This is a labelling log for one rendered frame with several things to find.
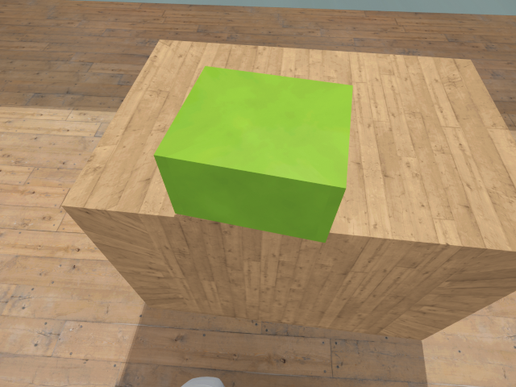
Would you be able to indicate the pedestal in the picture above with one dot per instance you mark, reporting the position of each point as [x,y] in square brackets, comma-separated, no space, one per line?
[424,236]

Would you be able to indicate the carton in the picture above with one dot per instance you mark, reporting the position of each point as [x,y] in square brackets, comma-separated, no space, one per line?
[261,151]

